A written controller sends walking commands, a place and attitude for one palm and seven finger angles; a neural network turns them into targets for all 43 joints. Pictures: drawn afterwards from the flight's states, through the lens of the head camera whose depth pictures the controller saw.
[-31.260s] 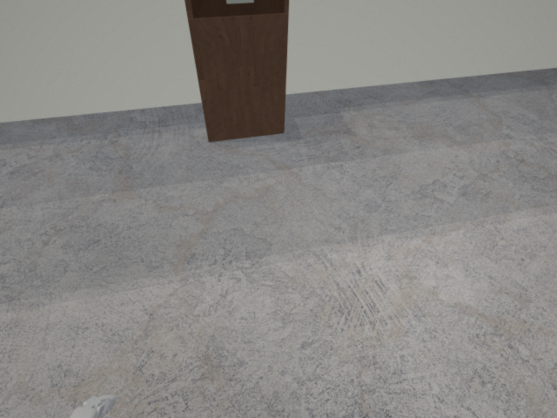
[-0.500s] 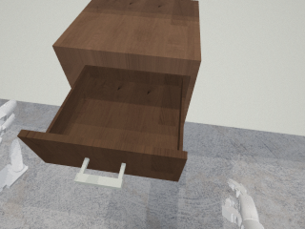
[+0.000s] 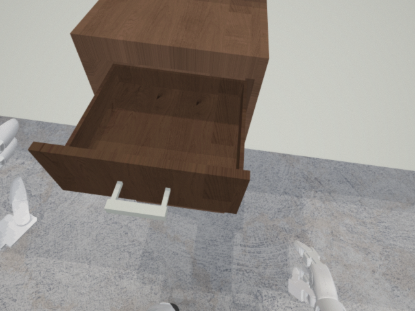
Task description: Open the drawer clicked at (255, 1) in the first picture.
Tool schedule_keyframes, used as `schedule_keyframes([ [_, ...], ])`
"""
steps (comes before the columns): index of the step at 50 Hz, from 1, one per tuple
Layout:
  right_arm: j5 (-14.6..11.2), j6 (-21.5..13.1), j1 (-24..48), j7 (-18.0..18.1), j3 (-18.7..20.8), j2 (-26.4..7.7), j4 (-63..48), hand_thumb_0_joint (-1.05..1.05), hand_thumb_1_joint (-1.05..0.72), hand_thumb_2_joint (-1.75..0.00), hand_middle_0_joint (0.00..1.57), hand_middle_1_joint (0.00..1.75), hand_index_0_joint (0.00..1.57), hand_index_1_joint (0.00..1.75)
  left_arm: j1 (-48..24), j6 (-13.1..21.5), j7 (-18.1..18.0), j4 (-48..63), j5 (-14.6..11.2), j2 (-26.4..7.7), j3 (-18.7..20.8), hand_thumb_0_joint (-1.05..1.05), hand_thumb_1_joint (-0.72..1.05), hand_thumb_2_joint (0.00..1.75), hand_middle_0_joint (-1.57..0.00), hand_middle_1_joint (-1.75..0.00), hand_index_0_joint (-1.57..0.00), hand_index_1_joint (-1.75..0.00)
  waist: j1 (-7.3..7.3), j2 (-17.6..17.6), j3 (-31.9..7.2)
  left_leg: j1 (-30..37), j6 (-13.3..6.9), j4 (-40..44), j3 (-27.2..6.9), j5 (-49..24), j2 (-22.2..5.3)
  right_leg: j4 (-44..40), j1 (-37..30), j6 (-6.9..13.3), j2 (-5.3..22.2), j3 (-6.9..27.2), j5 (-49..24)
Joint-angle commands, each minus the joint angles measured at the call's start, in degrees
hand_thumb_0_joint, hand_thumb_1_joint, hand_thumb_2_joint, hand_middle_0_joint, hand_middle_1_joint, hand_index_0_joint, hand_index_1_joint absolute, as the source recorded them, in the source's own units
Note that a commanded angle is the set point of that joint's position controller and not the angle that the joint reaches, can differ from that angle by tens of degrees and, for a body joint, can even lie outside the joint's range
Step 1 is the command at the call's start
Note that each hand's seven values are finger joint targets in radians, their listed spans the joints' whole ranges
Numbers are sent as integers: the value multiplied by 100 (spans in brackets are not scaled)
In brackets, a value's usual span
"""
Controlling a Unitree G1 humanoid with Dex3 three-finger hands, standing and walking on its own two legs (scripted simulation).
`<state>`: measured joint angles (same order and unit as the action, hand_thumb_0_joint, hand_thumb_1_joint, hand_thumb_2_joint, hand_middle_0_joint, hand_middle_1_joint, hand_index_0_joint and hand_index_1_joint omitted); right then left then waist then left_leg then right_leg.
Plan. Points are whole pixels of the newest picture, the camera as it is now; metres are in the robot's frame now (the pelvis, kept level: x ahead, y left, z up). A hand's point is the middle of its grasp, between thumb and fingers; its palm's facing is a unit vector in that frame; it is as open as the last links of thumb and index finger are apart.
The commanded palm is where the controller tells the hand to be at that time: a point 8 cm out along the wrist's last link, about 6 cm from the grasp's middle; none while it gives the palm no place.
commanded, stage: step back with the hand held close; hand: left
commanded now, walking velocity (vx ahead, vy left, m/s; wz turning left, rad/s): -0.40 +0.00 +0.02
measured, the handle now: (139, 199) +0.32 +0.16 -0.01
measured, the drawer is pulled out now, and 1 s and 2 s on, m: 0.29 0.29 0.29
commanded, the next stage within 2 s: stop stepping back and stand still in 0.20 s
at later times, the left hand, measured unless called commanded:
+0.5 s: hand out of the picture +0.02 +0.20 +0.15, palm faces +0.37 -0.82 -0.45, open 7.4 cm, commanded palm -0.05 +0.24 +0.18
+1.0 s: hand out of the picture -0.07 +0.18 +0.17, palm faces +0.42 -0.79 -0.44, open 7.4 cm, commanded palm -0.14 +0.22 +0.18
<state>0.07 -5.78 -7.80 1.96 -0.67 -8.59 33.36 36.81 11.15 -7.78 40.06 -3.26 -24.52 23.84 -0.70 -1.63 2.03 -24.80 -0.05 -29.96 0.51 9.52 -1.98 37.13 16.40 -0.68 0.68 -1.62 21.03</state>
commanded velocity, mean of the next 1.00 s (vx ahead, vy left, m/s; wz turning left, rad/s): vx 0.06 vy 0.01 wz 0.01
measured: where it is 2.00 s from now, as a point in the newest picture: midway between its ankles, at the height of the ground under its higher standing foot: outside the picture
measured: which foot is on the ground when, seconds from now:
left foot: down 0.00-0.14, up 0.16-0.38, down 0.40-1.00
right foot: up 0.00-0.02, down 0.04-0.84, up 0.86-1.00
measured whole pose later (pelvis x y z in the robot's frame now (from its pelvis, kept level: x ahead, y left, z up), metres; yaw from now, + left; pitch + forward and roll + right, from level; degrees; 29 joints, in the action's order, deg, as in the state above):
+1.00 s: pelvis -0.24 -0.07 +0.00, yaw +6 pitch +0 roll +0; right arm -0.2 -7.4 -18.0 2.4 -1.3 -9.8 36.6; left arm 38.3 9.5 -8.9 36.6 -0.7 -23.2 20.7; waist 2.4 -2.8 -2.1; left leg -15.6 -0.8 -31.5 1.2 15.7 -1.6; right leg 61.4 30.3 -0.4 -0.8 -3.7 22.0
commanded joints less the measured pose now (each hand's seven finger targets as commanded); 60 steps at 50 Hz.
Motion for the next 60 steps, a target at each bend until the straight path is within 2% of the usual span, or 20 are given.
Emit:
schedule_keyframes([
  [1, -42, -289, 380, 36, 384, -1070, -721, 0, -90, -90, 20, 30, 20, 30, 201, 383, 23, 1001, -93, -643, 518, 0, 90, 90, -20, -30, -20, -30, 10, 1281, -1466, 1943, -557, 357, -1108, -3614, -1263, -934, -3, -48, -33, -81, -446],
  [5, -133, -141, 507, 9, 348, -1037, -927, 0, -90, -90, 20, 30, 20, 30, 376, 494, 111, 1245, -174, -945, 821, 0, 90, 90, -20, -30, -20, -30, -73, 734, -1874, 1506, -295, -196, -570, -2396, -813, -1693, -872, -19, 215, -114, -2245],
  [7, -390, -67, 575, 53, 474, -922, -1048, 0, -90, -90, 20, 30, 20, 30, 511, 451, 85, 1036, -214, -1238, 1085, 0, 90, 90, -20, -30, -20, -30, -67, -1403, -1934, 650, 102, -2056, 182, 1160, 247, -1763, -688, 451, 1590, 660, -4388],
  [9, -388, -29, 715, 127, 395, -822, -1015, 0, -90, -90, 20, 30, 20, 30, 910, 418, 50, 624, -280, -906, 829, 0, 90, 90, -20, -30, -20, -30, -33, -1080, -1364, -424, 110, -4090, -478, 2063, 407, -1616, -269, 971, 2218, 869, -4487],
  [15, -86, 233, 771, 417, 164, -725, -869, 0, -90, -90, 20, 30, 20, 30, 158, 243, -210, 247, 78, -580, 448, 0, 90, 90, -20, -30, -20, -30, 224, -556, -745, -120, 182, -714, 22, 1582, 203, -1067, -910, 646, 1279, 530, -5003],
  [18, -94, 222, 244, 402, 312, -949, -914, 0, -90, -90, 20, 30, 20, 30, 321, 166, -315, 798, 93, -496, 221, 0, 90, 90, -20, -30, -20, -30, 273, -168, -1399, 1250, -50, 891, 193, -146, 38, -921, -1115, 288, 1077, 442, -3389],
  [20, -149, 40, 250, 365, 443, -1159, -1084, 0, -90, -90, 20, 30, 20, 30, 169, 235, -337, 1423, 67, -684, 265, 0, 90, 90, -20, -30, -20, -30, 111, 623, -1371, 1367, -399, 932, -675, -1220, -858, -659, -818, -9, 586, 247, -1973],
  [24, -118, -159, 345, 224, 277, -974, -1098, 0, -90, -90, 20, 30, 20, 30, 240, 269, -366, 1732, 86, -906, 560, 0, 90, 90, -20, -30, -20, -30, 95, 1543, -945, 286, -431, 1285, -810, 330, -901, -371, -901, -16, 258, -115, -220],
  [26, -159, -190, 317, 184, 246, -1015, -1025, 0, -90, -90, 20, 30, 20, 30, 125, 260, -380, 1327, 120, -701, 418, 0, 90, 90, -20, -30, -20, -30, 113, 1306, -455, -712, -443, 1539, -684, 2403, -740, -453, -1319, -7, 225, -64, 34],
  [31, -148, -159, 217, 194, 322, -1119, -842, 0, -90, -90, 20, 30, 20, 30, -423, 168, -262, 181, 138, -594, 261, 0, 90, 90, -20, -30, -20, -30, 189, 345, 150, -724, -422, 336, -254, 2935, -134, -1242, -136, 257, 217, 377, 1532],
  [35, -98, -58, 51, 177, 338, -1060, -593, 0, -90, -90, 20, 30, 20, 30, -905, 127, -135, 101, 65, -672, 198, 0, 90, 90, -20, -30, -20, -30, 293, -1446, -440, 745, -210, -2807, 271, 1510, 433, -2568, 1423, 769, 1534, 1864, 1978],
  [40, -23, -154, 30, 262, 114, -958, -598, 0, -90, -90, 20, 30, 20, 30, -778, 94, -251, 334, 169, -516, 58, 0, 90, 90, -20, -30, -20, -30, 322, -130, -253, 1480, -375, -250, 147, 2206, 204, -1786, 2229, 476, 872, 763, 2563],
  [42, 15, -311, -46, 242, 229, -1232, -766, 0, -90, -90, 20, 30, 20, 30, -888, 278, -307, 1068, 232, -720, 274, 0, 90, 90, -20, -30, -20, -30, 328, 2223, -107, 714, -1014, 2261, -2551, 4055, -1395, 1963, 1816, 56, -433, -165, 1150],
  [43, 43, -398, 16, 194, 255, -1025, -885, 0, -90, -90, 20, 30, 20, 30, -833, 369, -314, 1350, 388, -945, 484, 0, 90, 90, -20, -30, -20, -30, 243, 2015, -60, -79, -1460, 2368, -2949, 3387, -1896, 3510, 1800, 9, -357, 171, 647],
  [46, -37, -446, -1, 30, 239, -881, -649, 0, -90, -90, 20, 30, 20, 30, -93, 303, -245, 1200, 338, -778, 402, 0, 90, 90, -20, -30, -20, -30, 148, 1019, -132, 452, -1230, 1697, -1799, 1948, -1425, 3518, 2137, 7, 67, 328, -4],
  [52, -44, -405, -81, 194, 230, -1064, -572, 0, -90, -90, 20, 30, 20, 30, -92, 294, -255, 485, 187, -580, 271, 0, 90, 90, -20, -30, -20, -30, 143, 1236, -364, 267, -622, 785, -493, 1262, -768, -880, -544, 42, -145, -693, 259],
  [53, -63, -353, -55, 203, 269, -1082, -552, 0, -90, -90, 20, 30, 20, 30, -253, 309, -224, 335, 199, -613, 296, 0, 90, 90, -20, -30, -20, -30, 171, 838, -434, -52, -517, 306, -270, 1565, -497, -1354, -1072, 91, 7, -496, -26],
  [55, -104, -225, -61, 177, 362, -1035, -553, 0, -90, -90, 20, 30, 20, 30, -388, 308, -181, 19, 112, -780, 444, 0, 90, 90, -20, -30, -20, -30, 247, -1029, -449, -869, -206, -1783, 65, 1497, 216, -2316, -1167, 820, 1543, 2038, -60],
  [57, -85, -269, -33, 148, 391, -1029, -483, 0, -90, -90, 20, 30, 20, 30, -773, 443, -180, 90, 103, -862, 543, 0, 90, 90, -20, -30, -20, -30, 227, -858, -527, -735, -93, -2597, -162, 1548, 89, -2531, -821, 1106, 2090, 2152, -429],
  [60, -108, -141, 87, 100, 393, -974, -588, 0, -90, -90, 20, 30, 20, 30, -40, 399, -132, 204, 62, -559, 367, 0, 90, 90, -20, -30, -20, -30, 227, -909, -400, -17, -99, -1552, -102, 1075, -74, -2144, -298, 953, 1626, 1272, -720],
])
